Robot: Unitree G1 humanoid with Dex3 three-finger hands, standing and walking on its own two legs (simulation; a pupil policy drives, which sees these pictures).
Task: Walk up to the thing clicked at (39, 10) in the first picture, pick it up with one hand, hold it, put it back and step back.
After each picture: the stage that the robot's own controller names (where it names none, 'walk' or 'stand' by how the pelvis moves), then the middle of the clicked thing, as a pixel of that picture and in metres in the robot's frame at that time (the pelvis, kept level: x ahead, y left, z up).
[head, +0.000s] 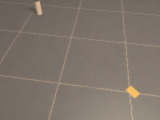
stand; (37, 5) +2.03 +0.60 -0.66
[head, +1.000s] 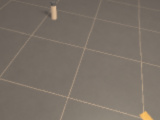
walk; (53, 10) +1.93 +0.29 -0.64
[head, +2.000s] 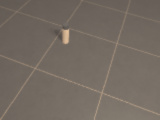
walk; (65, 33) +1.28 +0.12 -0.65
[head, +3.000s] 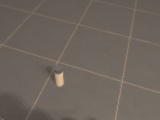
walk; (59, 76) +0.78 +0.16 -0.65
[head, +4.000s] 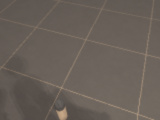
walk; (61, 110) +0.46 +0.18 -0.62
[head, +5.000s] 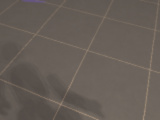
stand; out of the picture +0.31 +0.14 -0.65
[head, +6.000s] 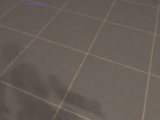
stand; out of the picture +0.31 +0.15 -0.66
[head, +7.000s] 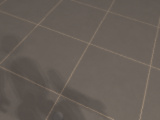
stand; out of the picture +0.35 +0.13 -0.64
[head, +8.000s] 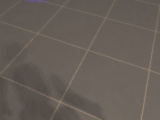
stand; out of the picture +0.34 +0.15 -0.66
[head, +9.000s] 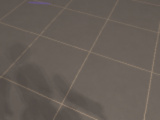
stand; out of the picture +0.33 +0.15 -0.66
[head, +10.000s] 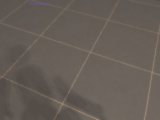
stand; out of the picture +0.34 +0.15 -0.66
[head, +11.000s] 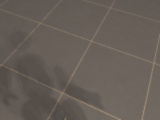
go down; out of the picture +0.35 +0.14 -0.65
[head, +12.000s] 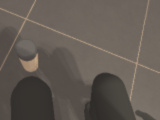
go down; (28, 58) +0.43 +0.18 -0.24
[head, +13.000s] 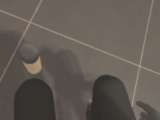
close in; (31, 60) +0.43 +0.18 -0.25
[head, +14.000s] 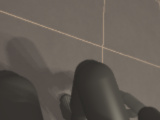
close in; out of the picture +0.41 +0.22 -0.16
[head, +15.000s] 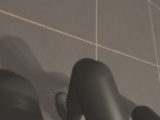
close; out of the picture +0.41 +0.23 -0.16
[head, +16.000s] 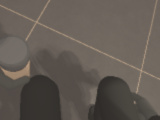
lift; (16, 66) +0.33 +0.23 -0.04
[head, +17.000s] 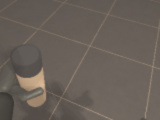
hold; (32, 80) +0.31 +0.16 +0.08
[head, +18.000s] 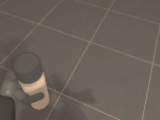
hold; (34, 85) +0.31 +0.16 +0.04
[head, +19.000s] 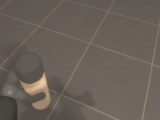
hold; (35, 85) +0.31 +0.16 +0.04
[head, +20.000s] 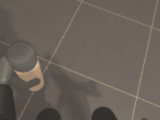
crouch; (29, 70) +0.36 +0.17 -0.02
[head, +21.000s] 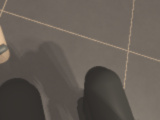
lower; out of the picture +0.45 +0.22 -0.09
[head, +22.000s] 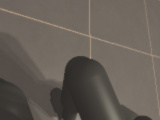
lower; out of the picture +0.44 +0.24 -0.17
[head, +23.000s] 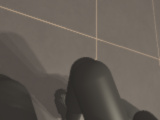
lower; out of the picture +0.42 +0.25 -0.17
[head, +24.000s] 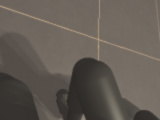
lower; out of the picture +0.42 +0.25 -0.17
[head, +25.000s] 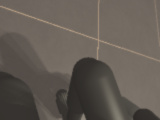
lower; out of the picture +0.41 +0.24 -0.17
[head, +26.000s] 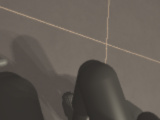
open; out of the picture +0.41 +0.22 -0.17
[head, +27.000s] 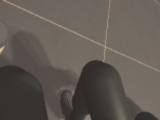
stand; out of the picture +0.40 +0.22 -0.18
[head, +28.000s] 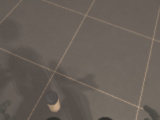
stand; (53, 102) +0.38 +0.15 -0.51
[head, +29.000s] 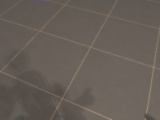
stand; out of the picture +0.36 +0.14 -0.60
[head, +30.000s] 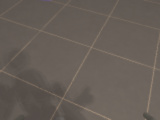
stand; out of the picture +0.36 +0.13 -0.60
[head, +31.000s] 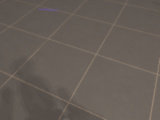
stand; out of the picture +0.39 +0.13 -0.65
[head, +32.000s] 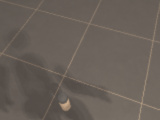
walk; (64, 102) +0.42 +0.15 -0.62
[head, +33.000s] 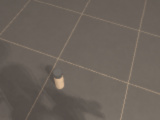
walk; (58, 79) +0.61 +0.14 -0.63
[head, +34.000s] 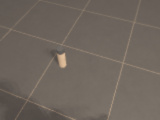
stand; (61, 57) +0.92 +0.22 -0.63
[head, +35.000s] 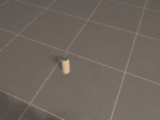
stand; (65, 63) +0.95 +0.14 -0.65
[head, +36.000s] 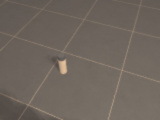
stand; (62, 63) +0.95 +0.18 -0.66
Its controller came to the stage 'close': yes
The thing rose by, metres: 0.68
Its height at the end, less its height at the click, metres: +0.00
